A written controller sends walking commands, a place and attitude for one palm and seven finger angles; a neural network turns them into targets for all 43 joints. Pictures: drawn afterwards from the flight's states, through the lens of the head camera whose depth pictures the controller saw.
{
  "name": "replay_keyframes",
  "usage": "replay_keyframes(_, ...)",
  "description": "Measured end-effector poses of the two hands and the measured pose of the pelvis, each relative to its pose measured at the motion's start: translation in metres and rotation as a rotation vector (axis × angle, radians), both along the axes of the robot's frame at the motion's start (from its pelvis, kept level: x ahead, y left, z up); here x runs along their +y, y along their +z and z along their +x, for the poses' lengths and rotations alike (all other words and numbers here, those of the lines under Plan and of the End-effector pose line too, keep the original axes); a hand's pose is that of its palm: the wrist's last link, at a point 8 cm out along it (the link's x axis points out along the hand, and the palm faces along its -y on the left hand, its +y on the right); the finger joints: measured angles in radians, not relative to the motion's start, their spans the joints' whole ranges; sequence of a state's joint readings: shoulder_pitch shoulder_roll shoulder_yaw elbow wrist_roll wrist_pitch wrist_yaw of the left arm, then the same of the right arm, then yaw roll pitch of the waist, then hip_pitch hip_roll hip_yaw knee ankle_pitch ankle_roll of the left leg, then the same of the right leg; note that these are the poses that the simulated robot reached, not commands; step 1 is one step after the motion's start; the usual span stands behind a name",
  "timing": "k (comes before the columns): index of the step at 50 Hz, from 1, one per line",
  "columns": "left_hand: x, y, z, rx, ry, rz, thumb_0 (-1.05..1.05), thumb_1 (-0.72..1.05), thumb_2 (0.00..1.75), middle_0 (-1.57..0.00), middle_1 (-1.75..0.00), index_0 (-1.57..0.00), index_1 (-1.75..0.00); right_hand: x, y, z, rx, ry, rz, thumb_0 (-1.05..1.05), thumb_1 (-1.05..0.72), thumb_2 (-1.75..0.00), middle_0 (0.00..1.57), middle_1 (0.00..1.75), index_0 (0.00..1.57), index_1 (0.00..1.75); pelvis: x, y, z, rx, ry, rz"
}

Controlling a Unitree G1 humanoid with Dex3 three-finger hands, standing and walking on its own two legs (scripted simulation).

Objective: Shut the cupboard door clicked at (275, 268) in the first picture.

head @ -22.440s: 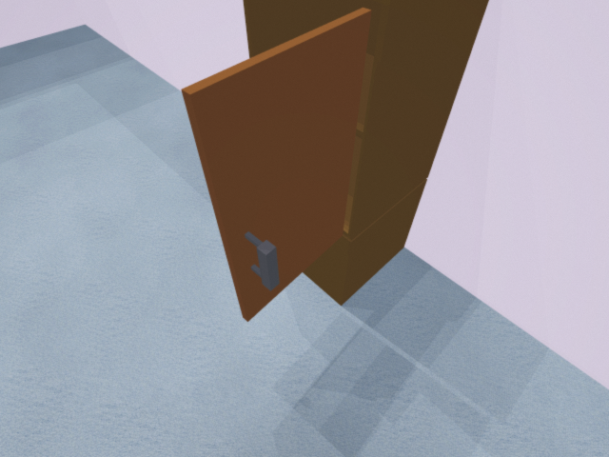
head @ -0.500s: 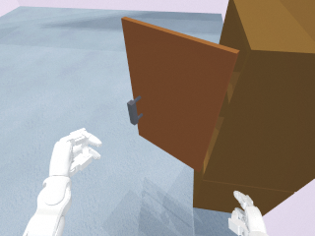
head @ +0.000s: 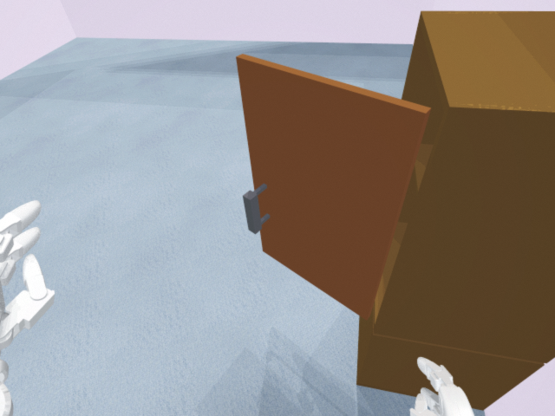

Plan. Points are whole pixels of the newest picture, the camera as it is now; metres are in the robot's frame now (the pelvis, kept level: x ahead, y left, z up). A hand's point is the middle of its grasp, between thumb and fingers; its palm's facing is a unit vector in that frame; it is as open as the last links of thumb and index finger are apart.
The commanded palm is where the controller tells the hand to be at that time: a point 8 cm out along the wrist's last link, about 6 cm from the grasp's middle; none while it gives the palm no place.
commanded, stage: draw the hand back to the body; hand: left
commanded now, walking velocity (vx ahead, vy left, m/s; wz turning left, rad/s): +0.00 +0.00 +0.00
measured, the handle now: (258, 208) +0.61 +0.15 -0.11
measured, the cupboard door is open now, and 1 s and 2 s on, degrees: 62 62 62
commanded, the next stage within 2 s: step back with the hand held close in 0.28 s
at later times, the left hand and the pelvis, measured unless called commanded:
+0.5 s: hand (65, 302) +0.18 +0.26 +0.16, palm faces +0.46 -0.76 -0.45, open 7.4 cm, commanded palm +0.13 +0.29 +0.17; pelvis -0.02 -0.01 +0.00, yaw -1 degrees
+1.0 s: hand (19, 340) +0.14 +0.29 +0.15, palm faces +0.44 -0.76 -0.48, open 7.4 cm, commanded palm +0.08 +0.32 +0.17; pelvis -0.07 +0.02 -0.02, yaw -2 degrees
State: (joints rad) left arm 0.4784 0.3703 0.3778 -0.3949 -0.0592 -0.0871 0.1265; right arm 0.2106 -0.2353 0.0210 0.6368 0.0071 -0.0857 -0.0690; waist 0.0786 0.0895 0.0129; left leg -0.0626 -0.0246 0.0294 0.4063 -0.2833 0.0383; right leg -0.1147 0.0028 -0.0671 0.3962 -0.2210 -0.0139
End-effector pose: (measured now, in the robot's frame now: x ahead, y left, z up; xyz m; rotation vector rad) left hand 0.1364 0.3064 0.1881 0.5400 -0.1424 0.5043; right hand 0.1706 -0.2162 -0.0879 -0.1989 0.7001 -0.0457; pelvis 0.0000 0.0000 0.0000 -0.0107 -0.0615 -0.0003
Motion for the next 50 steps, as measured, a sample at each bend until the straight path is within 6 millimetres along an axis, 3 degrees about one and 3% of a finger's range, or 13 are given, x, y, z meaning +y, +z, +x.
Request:
replay_keyframes(8, -0.009, -0.018, -0.002, 0.016, -0.012, -0.067, 0.01, 0.89, 0.9, -0.23, -0.33, -0.23, -0.33, -0.011, 0.002, -0.011, -0.01, -0.021, -0.023, 0.01, -0.9, -0.9, 0.2, 0.3, 0.2, 0.3, -0.004, 0.0, -0.009, -0.01, -0.004, 0.005)
replay_keyframes(15, -0.019, -0.01, -0.001, -0.019, -0.06, -0.04, 0.01, 0.89, 0.9, -0.21, -0.31, -0.22, -0.31, -0.015, 0.007, -0.016, -0.047, -0.037, -0.019, 0.01, -0.9, -0.9, 0.2, 0.3, 0.2, 0.3, -0.009, 0.0, -0.013, -0.022, -0.012, 0.005)
replay_keyframes(26, -0.014, -0.009, 0.0, -0.006, -0.057, 0.008, 0.01, 0.89, 0.9, -0.21, -0.31, -0.21, -0.31, -0.023, 0.003, -0.024, -0.006, -0.061, -0.031, 0.01, -0.9, -0.9, 0.2, 0.3, 0.21, 0.3, -0.008, -0.002, -0.018, 0.035, -0.012, -0.01)
replay_keyframes(36, -0.002, -0.015, 0.004, 0.036, -0.123, 0.054, 0.01, 0.89, 0.9, -0.21, -0.3, -0.22, -0.31, -0.032, 0.0, -0.051, 0.065, -0.172, -0.094, 0.01, -0.9, -0.9, 0.2, 0.3, 0.2, 0.3, 0.01, -0.008, -0.028, 0.078, -0.024, 0.006)
replay_keyframes(43, 0.008, -0.008, -0.013, -0.024, -0.143, 0.09, 0.01, 0.89, 0.9, -0.21, -0.3, -0.22, -0.31, -0.02, 0.004, -0.068, 0.039, -0.167, -0.094, 0.01, -0.9, -0.9, 0.2, 0.3, 0.2, 0.3, 0.016, -0.013, -0.046, 0.074, -0.031, 0.006)
replay_keyframes(50, 0.016, -0.015, -0.041, -0.073, -0.115, 0.082, 0.01, 0.89, 0.9, -0.21, -0.3, -0.22, -0.31, -0.01, 0.003, -0.088, 0.014, -0.134, -0.099, 0.01, -0.9, -0.9, 0.2, 0.3, 0.21, 0.3, 0.02, -0.02, -0.068, 0.061, -0.028, 0.0)
